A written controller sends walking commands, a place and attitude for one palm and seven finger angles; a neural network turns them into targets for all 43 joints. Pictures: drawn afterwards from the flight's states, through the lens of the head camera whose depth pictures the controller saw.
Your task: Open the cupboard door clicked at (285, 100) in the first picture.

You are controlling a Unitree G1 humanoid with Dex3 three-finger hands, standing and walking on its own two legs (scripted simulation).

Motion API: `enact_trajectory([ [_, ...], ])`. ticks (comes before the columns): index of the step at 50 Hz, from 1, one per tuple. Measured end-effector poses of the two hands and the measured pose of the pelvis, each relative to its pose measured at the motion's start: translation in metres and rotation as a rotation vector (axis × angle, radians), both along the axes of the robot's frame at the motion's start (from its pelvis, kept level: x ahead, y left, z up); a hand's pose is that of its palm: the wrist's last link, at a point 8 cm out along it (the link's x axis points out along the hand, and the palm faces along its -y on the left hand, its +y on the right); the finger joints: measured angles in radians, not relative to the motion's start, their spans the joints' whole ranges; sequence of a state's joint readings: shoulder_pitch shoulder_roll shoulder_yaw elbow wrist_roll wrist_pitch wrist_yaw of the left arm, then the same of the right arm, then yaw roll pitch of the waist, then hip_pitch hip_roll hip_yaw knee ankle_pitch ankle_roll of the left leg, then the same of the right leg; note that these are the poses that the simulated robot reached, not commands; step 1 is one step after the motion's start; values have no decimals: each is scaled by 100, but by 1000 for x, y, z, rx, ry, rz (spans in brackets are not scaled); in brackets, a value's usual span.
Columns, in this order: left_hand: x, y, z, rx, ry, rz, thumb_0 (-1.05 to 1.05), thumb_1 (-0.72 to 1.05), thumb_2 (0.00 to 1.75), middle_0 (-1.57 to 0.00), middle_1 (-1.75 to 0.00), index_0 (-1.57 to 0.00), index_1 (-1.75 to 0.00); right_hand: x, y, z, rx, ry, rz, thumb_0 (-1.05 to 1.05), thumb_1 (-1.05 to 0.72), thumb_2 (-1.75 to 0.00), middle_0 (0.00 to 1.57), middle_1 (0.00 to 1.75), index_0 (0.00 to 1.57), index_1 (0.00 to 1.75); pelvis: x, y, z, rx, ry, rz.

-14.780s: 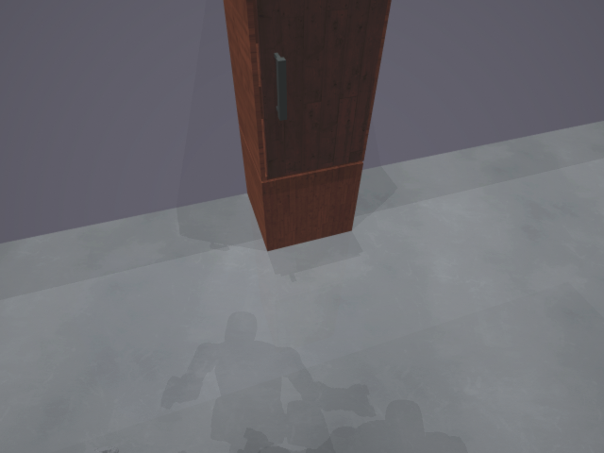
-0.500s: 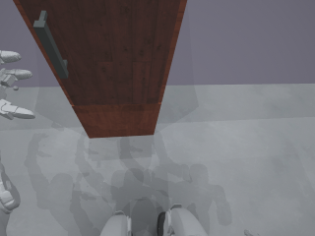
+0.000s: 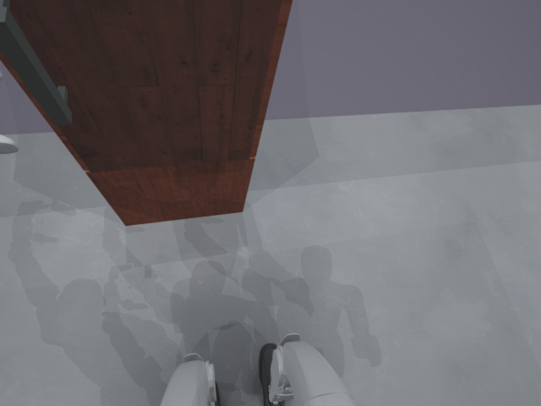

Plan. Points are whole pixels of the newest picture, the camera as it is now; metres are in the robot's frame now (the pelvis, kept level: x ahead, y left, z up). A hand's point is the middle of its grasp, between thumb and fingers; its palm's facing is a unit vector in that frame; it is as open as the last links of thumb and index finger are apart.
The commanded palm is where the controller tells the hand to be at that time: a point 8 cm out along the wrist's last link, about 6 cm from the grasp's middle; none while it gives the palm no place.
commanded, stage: move the hooked fingers beside the handle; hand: left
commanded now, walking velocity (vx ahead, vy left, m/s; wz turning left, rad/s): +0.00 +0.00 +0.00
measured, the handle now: (36, 64) +0.56 +0.27 +0.07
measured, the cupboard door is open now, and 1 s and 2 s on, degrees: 0 0 0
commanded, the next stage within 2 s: slide the fingers in behind the handle in 0.86 s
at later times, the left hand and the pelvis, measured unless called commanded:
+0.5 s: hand out of the picture +0.51 +0.33 +0.07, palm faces +0.07 -1.00 -0.02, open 14.0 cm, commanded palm +0.49 +0.35 +0.07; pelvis +0.01 +0.01 +0.00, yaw -1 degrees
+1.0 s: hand out of the picture +0.50 +0.32 +0.07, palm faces +0.08 -1.00 -0.02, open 14.0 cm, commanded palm +0.49 +0.35 +0.07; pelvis +0.00 +0.00 -0.01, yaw +0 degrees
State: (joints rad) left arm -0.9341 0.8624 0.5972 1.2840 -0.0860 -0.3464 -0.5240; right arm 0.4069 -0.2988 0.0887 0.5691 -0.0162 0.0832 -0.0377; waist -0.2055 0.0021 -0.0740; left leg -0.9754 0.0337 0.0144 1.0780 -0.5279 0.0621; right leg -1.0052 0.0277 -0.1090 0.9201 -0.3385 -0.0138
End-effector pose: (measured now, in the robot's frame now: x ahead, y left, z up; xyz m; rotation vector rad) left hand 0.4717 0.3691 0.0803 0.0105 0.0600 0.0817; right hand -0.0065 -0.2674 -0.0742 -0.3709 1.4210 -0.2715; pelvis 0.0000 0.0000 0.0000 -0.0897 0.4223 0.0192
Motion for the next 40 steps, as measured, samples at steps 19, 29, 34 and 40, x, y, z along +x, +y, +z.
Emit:
enact_trajectory([
  [19,16,18,-17,-1,1,0,-1,-50,30,-30,-120,-30,-120,-4,5,2,-7,79,-17,1,-90,-90,20,30,20,30,7,4,-7,-24,57,-1],
  [29,8,12,-7,-3,3,-14,-1,-50,30,-30,-120,-30,-120,13,11,4,25,34,-7,1,-90,-90,20,30,20,30,12,5,2,-23,25,6],
  [34,5,9,-5,0,1,-2,-1,-50,30,-30,-120,-30,-120,20,9,3,24,1,7,1,-90,-90,20,30,20,30,12,5,2,-19,13,5],
  [40,1,8,-5,10,-4,1,-1,-50,30,-30,-120,-30,-120,21,4,1,15,-17,16,1,-90,-90,20,30,20,30,8,3,0,-15,6,5],
])
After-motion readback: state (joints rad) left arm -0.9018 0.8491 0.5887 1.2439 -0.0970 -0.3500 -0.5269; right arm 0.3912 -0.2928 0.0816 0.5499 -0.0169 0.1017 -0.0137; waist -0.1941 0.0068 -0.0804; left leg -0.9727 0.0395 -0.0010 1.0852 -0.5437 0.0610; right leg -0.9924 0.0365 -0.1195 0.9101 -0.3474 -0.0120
